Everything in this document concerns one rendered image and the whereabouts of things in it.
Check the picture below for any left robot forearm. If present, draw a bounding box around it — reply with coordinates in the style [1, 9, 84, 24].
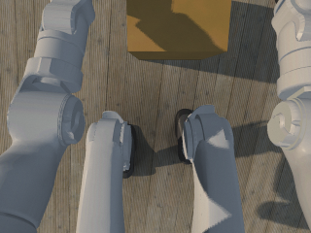
[7, 0, 95, 136]

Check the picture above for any robot shin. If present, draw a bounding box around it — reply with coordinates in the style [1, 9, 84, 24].
[86, 111, 130, 170]
[182, 105, 234, 160]

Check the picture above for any right robot shin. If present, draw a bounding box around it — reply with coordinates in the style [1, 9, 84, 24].
[182, 105, 234, 160]

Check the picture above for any left robot shin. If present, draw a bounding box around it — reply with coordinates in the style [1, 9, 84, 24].
[86, 111, 130, 170]

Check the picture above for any right robot upper arm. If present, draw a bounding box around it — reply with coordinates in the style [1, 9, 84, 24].
[267, 97, 311, 232]

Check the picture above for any carton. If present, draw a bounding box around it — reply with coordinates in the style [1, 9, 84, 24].
[126, 0, 231, 60]

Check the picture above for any left robot upper arm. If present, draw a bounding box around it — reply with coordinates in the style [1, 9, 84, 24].
[0, 89, 86, 233]

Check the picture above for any right robot forearm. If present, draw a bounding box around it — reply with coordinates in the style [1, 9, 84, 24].
[271, 0, 311, 101]

